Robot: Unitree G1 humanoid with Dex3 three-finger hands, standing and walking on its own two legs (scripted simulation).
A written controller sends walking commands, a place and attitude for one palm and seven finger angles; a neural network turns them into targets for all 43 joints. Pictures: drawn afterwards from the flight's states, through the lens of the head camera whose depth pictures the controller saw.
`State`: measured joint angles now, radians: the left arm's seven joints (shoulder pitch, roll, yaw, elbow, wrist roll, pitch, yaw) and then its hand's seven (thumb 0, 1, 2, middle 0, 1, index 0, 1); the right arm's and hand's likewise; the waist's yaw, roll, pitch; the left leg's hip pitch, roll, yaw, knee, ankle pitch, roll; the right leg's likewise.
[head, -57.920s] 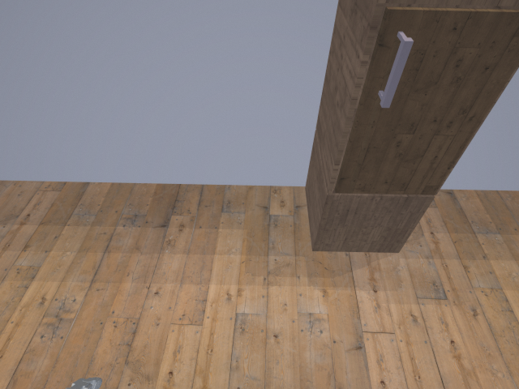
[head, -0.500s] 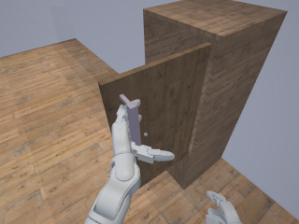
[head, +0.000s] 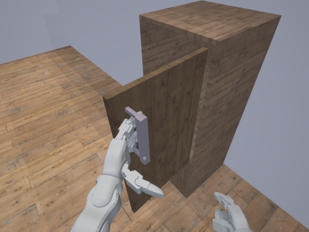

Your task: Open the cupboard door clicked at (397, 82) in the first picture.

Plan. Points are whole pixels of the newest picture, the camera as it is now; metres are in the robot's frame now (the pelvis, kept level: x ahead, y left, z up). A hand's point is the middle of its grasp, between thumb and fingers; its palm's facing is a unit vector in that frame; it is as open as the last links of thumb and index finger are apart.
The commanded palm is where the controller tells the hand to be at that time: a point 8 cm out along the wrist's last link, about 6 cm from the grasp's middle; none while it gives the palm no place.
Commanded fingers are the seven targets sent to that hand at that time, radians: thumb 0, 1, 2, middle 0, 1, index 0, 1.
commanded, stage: slide the hand sideways off the handle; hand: left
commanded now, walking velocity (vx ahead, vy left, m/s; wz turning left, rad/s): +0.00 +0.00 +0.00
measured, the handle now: (137, 137) +0.31 +0.07 +0.13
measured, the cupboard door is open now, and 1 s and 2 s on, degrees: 94 93 93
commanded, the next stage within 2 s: draw the hand back to the body in 0.72 s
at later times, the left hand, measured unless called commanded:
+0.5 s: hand (124, 173) +0.21 +0.08 +0.13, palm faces -0.08 -1.00 -0.03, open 16.1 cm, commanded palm +0.17 +0.15 +0.13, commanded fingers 0.00 -0.50 0.30 -0.15 -0.30 -0.15 -0.30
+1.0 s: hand (96, 182) +0.19 +0.14 +0.13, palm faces -0.03 -1.00 -0.07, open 16.3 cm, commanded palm +0.15 +0.19 +0.14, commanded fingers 0.00 -0.50 0.30 -0.15 -0.30 -0.15 -0.30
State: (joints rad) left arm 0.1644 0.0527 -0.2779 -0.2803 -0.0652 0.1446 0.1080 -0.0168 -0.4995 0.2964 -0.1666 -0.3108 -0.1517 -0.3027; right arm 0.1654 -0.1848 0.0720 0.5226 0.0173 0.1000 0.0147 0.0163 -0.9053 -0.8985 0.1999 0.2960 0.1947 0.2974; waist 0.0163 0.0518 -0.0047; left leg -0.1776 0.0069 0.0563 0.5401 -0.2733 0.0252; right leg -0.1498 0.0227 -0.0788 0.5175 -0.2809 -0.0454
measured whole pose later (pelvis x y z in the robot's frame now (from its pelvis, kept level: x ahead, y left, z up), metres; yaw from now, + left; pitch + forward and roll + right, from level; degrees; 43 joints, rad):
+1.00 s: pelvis +0.02 -0.01 -0.01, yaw +2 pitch -2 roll -1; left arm 0.57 0.22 0.04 -0.50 -0.24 -0.04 -0.19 -0.02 -0.50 0.30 -0.16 -0.30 -0.15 -0.30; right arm 0.24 -0.23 0.04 0.55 0.04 -0.20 -0.05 0.02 -0.90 -0.90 0.20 0.30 0.20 0.30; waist 0.04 0.07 -0.04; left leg -0.26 0.01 0.02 0.63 -0.34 0.01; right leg -0.21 0.03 -0.11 0.58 -0.34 -0.05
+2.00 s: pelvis +0.04 +0.01 +0.01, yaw +0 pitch -5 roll -1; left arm 0.49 0.34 0.29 -0.42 -0.07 -0.07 0.12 0.00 0.56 0.75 -0.20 -0.30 -0.20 -0.30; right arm 0.19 -0.23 0.02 0.63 0.00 -0.07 -0.06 0.02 -0.90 -0.90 0.20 0.30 0.20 0.30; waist 0.07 0.07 0.03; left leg -0.07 -0.01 0.06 0.42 -0.27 0.04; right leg -0.04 0.02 -0.06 0.37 -0.25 -0.02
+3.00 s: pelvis -0.02 +0.02 +0.00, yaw -2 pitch +0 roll -1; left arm 0.58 0.44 0.40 -0.53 -0.06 -0.14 0.13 0.01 0.89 0.89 -0.22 -0.30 -0.21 -0.30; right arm 0.20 -0.23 -0.02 0.54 0.02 0.00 -0.09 0.02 -0.90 -0.90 0.20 0.30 0.20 0.30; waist 0.00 0.02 0.04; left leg -0.30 0.00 0.10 0.52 -0.22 0.06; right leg -0.29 0.01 -0.04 0.50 -0.22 -0.01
